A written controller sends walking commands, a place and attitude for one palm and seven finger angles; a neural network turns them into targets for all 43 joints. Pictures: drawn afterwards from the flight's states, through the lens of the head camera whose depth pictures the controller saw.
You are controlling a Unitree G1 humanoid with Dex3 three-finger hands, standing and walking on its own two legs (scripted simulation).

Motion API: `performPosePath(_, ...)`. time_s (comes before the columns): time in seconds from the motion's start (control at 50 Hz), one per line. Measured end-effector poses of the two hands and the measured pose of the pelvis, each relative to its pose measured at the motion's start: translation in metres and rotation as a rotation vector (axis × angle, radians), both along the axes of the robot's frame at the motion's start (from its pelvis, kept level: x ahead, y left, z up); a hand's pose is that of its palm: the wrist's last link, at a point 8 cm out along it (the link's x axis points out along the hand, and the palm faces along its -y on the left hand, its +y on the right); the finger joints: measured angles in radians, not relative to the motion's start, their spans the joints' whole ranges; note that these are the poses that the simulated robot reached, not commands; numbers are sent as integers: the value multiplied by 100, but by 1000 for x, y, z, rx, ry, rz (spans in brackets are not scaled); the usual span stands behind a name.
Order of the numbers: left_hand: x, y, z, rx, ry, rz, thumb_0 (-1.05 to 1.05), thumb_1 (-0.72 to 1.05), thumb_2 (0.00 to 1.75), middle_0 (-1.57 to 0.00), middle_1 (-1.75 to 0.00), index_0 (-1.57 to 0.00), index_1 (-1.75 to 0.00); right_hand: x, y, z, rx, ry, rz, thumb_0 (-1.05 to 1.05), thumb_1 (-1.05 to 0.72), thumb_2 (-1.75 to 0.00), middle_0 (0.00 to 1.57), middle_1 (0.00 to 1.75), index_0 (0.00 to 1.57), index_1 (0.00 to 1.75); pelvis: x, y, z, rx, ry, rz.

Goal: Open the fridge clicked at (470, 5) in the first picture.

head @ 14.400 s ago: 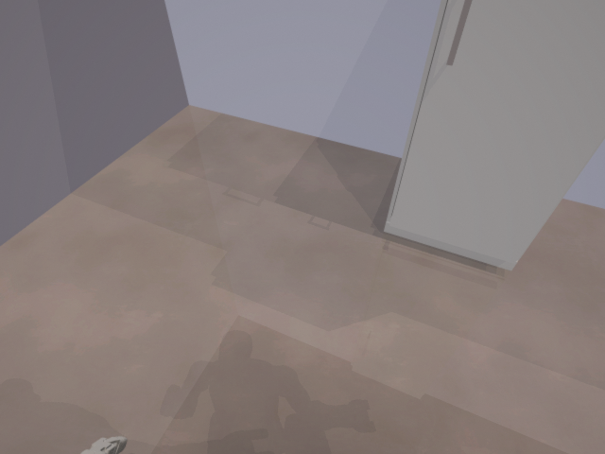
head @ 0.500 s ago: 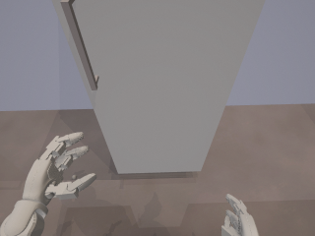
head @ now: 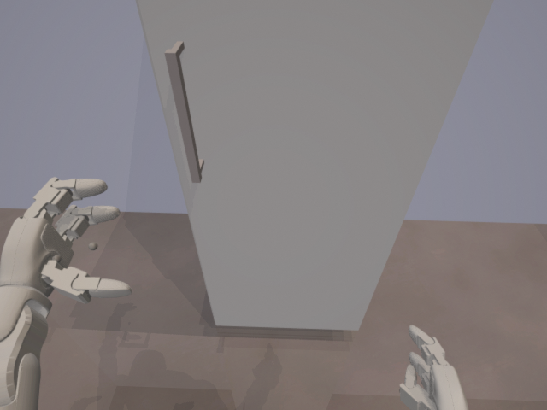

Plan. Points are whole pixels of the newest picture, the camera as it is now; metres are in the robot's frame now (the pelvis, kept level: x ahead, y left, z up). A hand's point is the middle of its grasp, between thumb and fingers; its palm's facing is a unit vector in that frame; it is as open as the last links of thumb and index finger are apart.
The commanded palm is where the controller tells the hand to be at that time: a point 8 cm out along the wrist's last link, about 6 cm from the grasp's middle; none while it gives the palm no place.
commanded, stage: raise the hand to about handle height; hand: left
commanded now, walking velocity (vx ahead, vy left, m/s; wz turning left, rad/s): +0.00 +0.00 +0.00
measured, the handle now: (188, 119) +0.52 +0.22 +0.18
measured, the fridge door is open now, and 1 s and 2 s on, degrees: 0 0 0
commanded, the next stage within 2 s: move the hooked fingers beside the handle in 0.84 s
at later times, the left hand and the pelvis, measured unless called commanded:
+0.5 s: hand (81, 202) +0.28 +0.27 +0.21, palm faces +0.13 -0.99 -0.06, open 14.0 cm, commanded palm +0.23 +0.31 +0.21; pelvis -0.01 -0.01 +0.01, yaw +0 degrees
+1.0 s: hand (92, 206) +0.27 +0.25 +0.21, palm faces +0.14 -0.99 -0.06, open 14.0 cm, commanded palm +0.24 +0.30 +0.21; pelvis -0.01 -0.02 +0.01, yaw +0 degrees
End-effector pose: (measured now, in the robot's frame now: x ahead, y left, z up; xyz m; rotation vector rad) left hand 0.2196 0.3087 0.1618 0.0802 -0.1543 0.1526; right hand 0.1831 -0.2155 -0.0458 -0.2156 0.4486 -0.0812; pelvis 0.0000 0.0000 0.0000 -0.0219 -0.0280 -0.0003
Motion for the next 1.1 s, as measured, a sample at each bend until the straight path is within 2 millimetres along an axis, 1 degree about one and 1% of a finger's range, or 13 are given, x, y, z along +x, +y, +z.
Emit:
performPosePath(0.06,4,3,13,-4,4,-6,0,-42,34,-30,-114,-29,-115,4,7,1,20,-3,21,1,-90,-89,20,30,20,30,-1,0,2,1,-13,1)
performPosePath(0.2,10,11,17,-22,108,0,-1,-48,31,-30,-118,-30,-119,1,8,-4,35,44,30,1,-90,-89,20,30,20,30,-5,-3,6,7,-25,2)
performPosePath(0.34,15,16,55,6,-3,21,-1,-50,30,-30,-119,-30,-120,-7,0,-6,21,77,26,1,-90,-89,20,30,20,30,-8,-9,9,8,-42,6)
performPosePath(0.4,22,19,64,3,9,12,-1,-50,30,-30,-120,-30,-120,-10,-5,-8,22,85,15,1,-90,-89,20,30,20,30,-9,-11,9,11,-42,8)
performPosePath(0.48,30,16,52,-19,108,-14,-1,-50,30,-30,-120,-30,-120,-13,-15,-9,33,90,-5,1,-90,-89,20,30,20,30,-11,-12,9,14,-32,1)
performPosePath(0.56,28,3,38,-26,138,-36,-1,-50,30,-30,-120,-30,-120,-16,-23,-9,29,90,-18,1,-90,-89,20,30,20,30,-11,-13,9,16,-31,-7)
performPosePath(0.64,20,-4,44,-21,55,-24,-1,-50,30,-30,-120,-30,-120,-16,-25,-6,19,82,-18,1,-91,-89,20,30,20,30,-10,-16,9,17,-38,-11)
performPosePath(0.74,17,4,53,-17,27,32,-1,-50,30,-31,-120,-30,-120,-12,-24,-5,21,72,-9,1,-91,-89,20,30,20,30,-11,-20,9,15,-48,-4)
performPosePath(0.8,21,6,50,-15,81,34,-1,-50,30,-30,-120,-30,-120,-9,-23,-6,29,69,-5,1,-91,-89,20,30,20,30,-12,-21,9,16,-45,1)
performPosePath(0.86,23,1,44,-14,122,6,-1,-50,30,-30,-120,-30,-120,-8,-22,-8,36,69,-3,1,-91,-89,20,30,20,30,-12,-21,9,16,-39,1)
performPosePath(0.96,24,-7,45,-15,85,-23,-1,-50,30,-30,-120,-30,-120,-6,-21,-6,38,63,-3,1,-90,-89,20,30,20,30,-10,-21,8,16,-39,-4)
performPosePath(1.02,25,-3,48,-22,59,-6,-1,-50,30,-30,-120,-30,-120,-5,-20,-6,37,64,-3,1,-90,-89,20,30,20,30,-8,-21,8,15,-39,-2)
performPosePath(1.1,33,3,45,-32,86,21,-1,-50,30,-30,-120,-30,-120,-6,-20,-8,30,78,-3,1,-90,-89,20,30,20,30,-9,-21,8,14,-36,5)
